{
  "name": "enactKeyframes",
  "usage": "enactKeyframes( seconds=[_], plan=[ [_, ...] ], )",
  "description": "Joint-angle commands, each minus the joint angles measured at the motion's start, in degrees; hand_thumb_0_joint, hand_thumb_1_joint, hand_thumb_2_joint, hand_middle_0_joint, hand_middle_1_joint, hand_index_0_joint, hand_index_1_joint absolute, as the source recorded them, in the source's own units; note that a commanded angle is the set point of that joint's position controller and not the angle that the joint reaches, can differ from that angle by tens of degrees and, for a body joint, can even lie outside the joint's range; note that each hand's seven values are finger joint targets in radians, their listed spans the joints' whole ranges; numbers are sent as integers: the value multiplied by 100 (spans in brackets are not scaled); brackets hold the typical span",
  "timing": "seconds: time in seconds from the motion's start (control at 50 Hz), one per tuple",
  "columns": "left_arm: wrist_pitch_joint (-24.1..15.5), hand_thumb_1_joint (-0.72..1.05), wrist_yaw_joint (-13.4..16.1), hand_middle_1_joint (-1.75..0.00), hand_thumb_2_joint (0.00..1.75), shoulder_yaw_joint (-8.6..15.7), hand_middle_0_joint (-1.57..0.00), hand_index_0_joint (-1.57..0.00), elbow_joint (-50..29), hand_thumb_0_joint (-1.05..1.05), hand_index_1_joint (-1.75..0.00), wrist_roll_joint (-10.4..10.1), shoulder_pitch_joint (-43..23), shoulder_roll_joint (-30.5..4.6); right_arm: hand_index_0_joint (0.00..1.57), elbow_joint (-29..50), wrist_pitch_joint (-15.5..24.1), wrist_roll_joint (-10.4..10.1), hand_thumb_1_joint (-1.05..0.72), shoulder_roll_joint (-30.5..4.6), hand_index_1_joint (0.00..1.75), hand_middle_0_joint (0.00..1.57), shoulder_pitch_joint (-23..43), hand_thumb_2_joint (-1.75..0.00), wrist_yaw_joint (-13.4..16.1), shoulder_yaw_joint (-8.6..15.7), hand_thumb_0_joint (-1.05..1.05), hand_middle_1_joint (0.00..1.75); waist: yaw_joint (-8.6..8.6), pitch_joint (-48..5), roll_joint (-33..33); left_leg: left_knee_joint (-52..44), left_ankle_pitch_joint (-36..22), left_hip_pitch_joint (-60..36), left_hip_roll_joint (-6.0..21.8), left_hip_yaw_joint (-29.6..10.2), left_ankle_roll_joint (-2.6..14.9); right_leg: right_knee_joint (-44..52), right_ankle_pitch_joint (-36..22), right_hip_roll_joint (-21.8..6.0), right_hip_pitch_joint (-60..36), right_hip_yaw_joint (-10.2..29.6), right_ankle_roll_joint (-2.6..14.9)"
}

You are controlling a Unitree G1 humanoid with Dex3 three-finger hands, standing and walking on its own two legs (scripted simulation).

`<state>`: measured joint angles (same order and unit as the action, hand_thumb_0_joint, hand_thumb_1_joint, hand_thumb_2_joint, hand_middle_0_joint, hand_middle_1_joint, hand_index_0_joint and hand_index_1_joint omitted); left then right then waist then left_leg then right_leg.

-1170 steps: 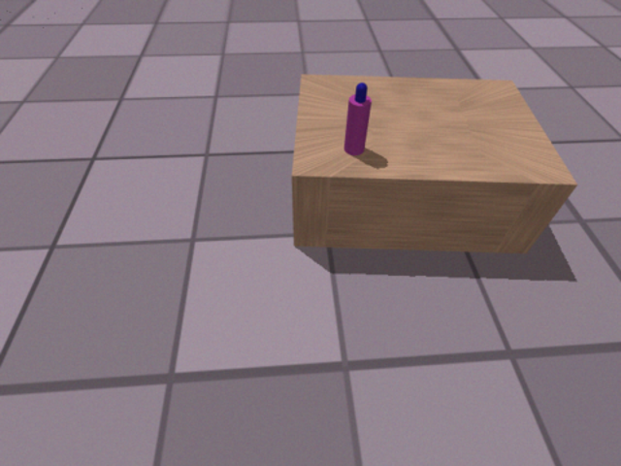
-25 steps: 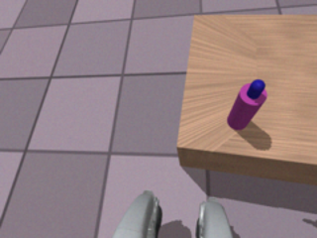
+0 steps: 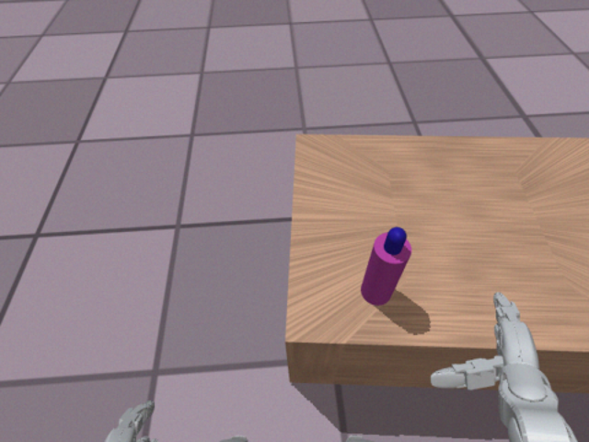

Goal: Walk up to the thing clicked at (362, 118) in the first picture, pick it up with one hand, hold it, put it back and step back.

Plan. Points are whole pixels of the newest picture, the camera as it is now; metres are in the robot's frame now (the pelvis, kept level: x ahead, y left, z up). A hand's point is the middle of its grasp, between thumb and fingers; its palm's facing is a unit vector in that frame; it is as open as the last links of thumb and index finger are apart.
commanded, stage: home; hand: right
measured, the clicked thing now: (385, 265) +0.49 -0.17 -0.21
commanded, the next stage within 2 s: none
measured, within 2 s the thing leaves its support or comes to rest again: neither
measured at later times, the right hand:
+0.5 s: hand (431, 434) +0.15 -0.16 -0.06, palm faces +0.08 +0.97 -0.23, open 17.3 cm
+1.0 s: hand (437, 431) +0.16 -0.17 -0.06, palm faces +0.06 +0.98 -0.20, open 17.7 cm
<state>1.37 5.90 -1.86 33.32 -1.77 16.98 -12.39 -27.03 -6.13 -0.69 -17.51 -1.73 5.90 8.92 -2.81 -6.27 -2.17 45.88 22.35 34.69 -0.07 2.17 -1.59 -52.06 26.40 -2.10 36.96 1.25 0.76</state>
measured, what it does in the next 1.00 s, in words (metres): stands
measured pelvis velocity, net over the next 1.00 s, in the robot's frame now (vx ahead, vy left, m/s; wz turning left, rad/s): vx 0.00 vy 0.01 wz -0.02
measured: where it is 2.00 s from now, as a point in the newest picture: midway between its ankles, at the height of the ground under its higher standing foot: outside the picture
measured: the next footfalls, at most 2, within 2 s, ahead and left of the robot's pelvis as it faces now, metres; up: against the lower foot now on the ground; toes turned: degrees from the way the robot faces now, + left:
none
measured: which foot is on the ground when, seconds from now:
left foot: down 0.00-1.00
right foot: down 0.00-1.00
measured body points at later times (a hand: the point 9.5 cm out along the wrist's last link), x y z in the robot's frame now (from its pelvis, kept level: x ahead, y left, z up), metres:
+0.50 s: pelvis +0.00 +0.03 -0.01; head +0.02 +0.03 +0.44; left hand +0.18 +0.27 -0.07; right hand +0.15 -0.21 -0.04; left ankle +0.00 +0.15 -0.70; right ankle -0.01 -0.10 -0.70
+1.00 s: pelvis +0.00 +0.01 -0.02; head +0.02 +0.01 +0.43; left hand +0.17 +0.26 -0.08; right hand +0.15 -0.22 -0.05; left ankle +0.00 +0.15 -0.70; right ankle -0.01 -0.10 -0.70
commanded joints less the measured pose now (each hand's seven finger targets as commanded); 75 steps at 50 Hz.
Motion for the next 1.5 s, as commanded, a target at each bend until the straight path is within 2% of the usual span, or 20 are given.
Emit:
enactKeyframes(
  seconds=[0.0, 0.02, 0.06, 0.08, 0.1, 0.12, 0.14, 0.2, 0.28, 0.32, 0.46, 0.56, 0.66, 0.72, 0.86, 0.9, 1.16, 1.26, 1.4, 1.48],
  plan=[
    [-419, 90, 78, -29, 90, 368, -20, -20, -793, 0, -29, -32, -50, -843, 6, 1634, -200, -210, 59, -192, 5, 6, -277, -3, -196, -424, 0, 5, -64, -959, -156, -380, -1416, -567, -213, 321, 296, 990, -2165, -58, -1108, 203, -84],
    [-466, 90, 85, -29, 90, 356, -20, -20, -829, 0, -29, -55, -87, -803, 6, 1536, -373, -295, 52, 7, 6, 6, -872, -8, -263, -486, 0, 6, -68, -901, 175, -364, -1503, -617, -226, 365, 270, 952, -2257, -51, -1009, 227, -55],
    [-548, 90, 110, -29, 90, 325, -20, -20, -1029, 0, -29, -109, -398, -820, 6, 2576, -611, -355, 47, -460, 7, 6, -993, -10, -323, -267, 0, 7, 88, -1075, 7, -399, -1540, -777, -197, 336, 238, 913, -2115, 26, -1006, 129, -26],
    [-581, 94, 124, -29, 87, 326, -19, -19, -1063, 0, -29, -121, -457, -831, 14, 2728, -757, -361, 55, -420, 13, 14, -1194, -2, -370, -337, 0, 13, 76, -1072, 164, -390, -1555, -789, -199, 333, 226, 862, -2140, 32, -1006, 112, -7],
    [-625, 90, 139, -29, 90, 324, -20, -20, -1122, 0, -29, -123, -540, -817, 6, 2971, -899, -361, 57, -293, 5, 6, -1551, -5, -416, -506, 0, 5, 49, -872, 135, -442, -1499, -728, -181, 296, 197, 846, -1959, 83, -917, 59, 14],
    [-682, 94, 158, -30, 86, 327, -19, -20, -1186, 0, -29, -130, -548, -818, 14, 3150, -997, -347, 61, -446, 13, 14, -1700, 0, -414, -330, 0, 13, 33, -849, 218, -468, -1453, -709, -165, 255, 174, 790, -1808, 114, -869, 27, 55],
    [-743, 90, 182, -29, 90, 303, -20, -20, -1186, 0, -29, -128, -578, -781, 6, 3345, -1049, -348, 61, -321, 5, 6, -1684, -2, -433, -483, 0, 5, -45, -691, 249, -468, -1344, -606, -162, 234, 156, 776, -1624, 127, -778, 17, 66],
    [-907, 94, 248, -30, 86, 310, -19, -20, -1206, 0, -29, -70, -567, -758, 14, 3787, -1110, -292, 61, -468, 11, 14, -1785, 0, -432, -258, 0, 11, -54, -621, 41, -409, -1165, -497, -103, 121, 138, 642, -1371, 179, -619, -12, 76],
    [-1121, 82, 323, -28, 85, 307, -19, -19, -1280, 0, -28, 0, -522, -703, 6, 4218, -1137, -204, 51, -265, 6, 6, -1984, -8, -437, -409, 0, 6, -114, -707, -201, -316, -1102, -387, -49, 23, 140, 488, -1266, 221, -655, -41, 74],
    [-1207, 89, 360, -29, 90, 381, -20, -20, -1272, 0, -29, 36, -513, -771, 6, 4526, -1165, -172, 52, -397, 6, 6, -1875, -8, -398, -327, 0, 6, -80, -719, -288, -340, -973, -386, -3, -35, 141, 449, -1128, 241, -657, -51, 59],
    [-1361, 90, 357, -30, 90, 357, -20, -20, -1374, 0, -30, 72, -584, -752, 5, 4031, -1427, -215, 58, -77, 5, 5, -2722, -4, -412, -501, 0, 5, 66, -603, 193, -378, -710, -358, -12, 74, 116, 376, -962, 247, -309, -1, 62],
    [-1454, 90, 354, -30, 90, 301, -20, -20, -1487, 0, -30, 43, -724, -752, 5, 4185, -1558, -290, 60, -111, 5, 5, -2572, -3, -412, -401, 0, 5, 119, -437, 233, -411, -240, -173, -43, 109, 119, 432, -555, 231, -95, 16, 49],
    [-1523, 90, 429, -30, 90, 330, -20, -20, -1473, 0, -30, 67, -567, -758, 5, 4462, -1538, -203, 59, -370, 5, 5, -2560, -3, -357, -153, 0, 5, 137, -768, 196, -258, -603, -330, -30, 49, 106, 264, -837, 245, -180, -19, 64],
    [-1551, 90, 449, -30, 90, 336, -20, -20, -1354, 0, -30, 85, -447, -749, 5, 4424, -1537, -214, 61, -141, 4, 5, -2640, -2, -380, -384, 0, 4, 78, -762, -15, -126, -708, -224, -74, 117, 135, 308, -947, 220, -243, 15, 44],
    [-1625, 90, 461, -30, 91, 364, -20, -20, -1323, 0, -30, 86, -466, -780, 5, 4579, -1619, -238, 61, -35, 4, 5, -2602, -1, -431, -500, 0, 4, 23, -790, -24, 7, -839, -122, -140, 227, 164, 376, -1234, 133, -370, 160, -16],
    [-1638, 90, 459, -30, 91, 331, -20, -20, -1213, 0, -30, 96, -450, -738, 5, 4351, -1678, -214, 61, -184, 4, 5, -2736, -2, -423, -327, 0, 4, 75, -667, -57, 0, -815, -123, -133, 241, 154, 384, -1222, 132, -297, 169, -14],
    [-1682, 90, 447, -30, 91, 348, -20, -20, -1248, 0, -30, 113, -436, -752, 5, 4768, -1790, -152, 61, -105, 4, 5, -2535, -2, -446, -476, 0, 4, 66, -769, -272, 155, -870, -57, -151, 251, 176, 465, -1463, 64, -421, 309, -114],
    [-1678, 90, 430, -30, 91, 349, -20, -20, -1274, 0, -30, 127, -417, -730, 5, 4720, -1822, -132, 61, -118, 4, 5, -2679, -2, -438, -408, 0, 4, 114, -999, -240, 215, -1135, -156, -159, 255, 175, 328, -1940, 59, -546, 311, -124],
    [-1673, 90, 440, -30, 90, 335, -20, -20, -1330, 0, -30, 113, -484, -731, 4, 4763, -1850, -164, 61, -154, 4, 4, -2552, -1, -438, -399, 0, 4, 123, -733, -191, 55, -693, -83, -152, 263, 176, 426, -1163, 118, -277, 238, -68],
    [-1685, 90, 449, -30, 90, 315, -20, -20, -1329, 0, -30, 116, -475, -703, 4, 4738, -1824, -179, 61, -183, 4, 4, -2566, -1, -437, -357, 0, 4, 103, -738, -95, 42, -723, -106, -142, 252, 165, 393, -1168, 128, -273, 215, -36]
  ],
)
